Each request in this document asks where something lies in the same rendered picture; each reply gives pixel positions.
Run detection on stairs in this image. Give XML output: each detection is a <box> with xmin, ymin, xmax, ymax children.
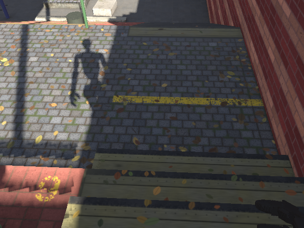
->
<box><xmin>133</xmin><ymin>22</ymin><xmax>235</xmax><ymax>28</ymax></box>
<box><xmin>61</xmin><ymin>148</ymin><xmax>304</xmax><ymax>228</ymax></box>

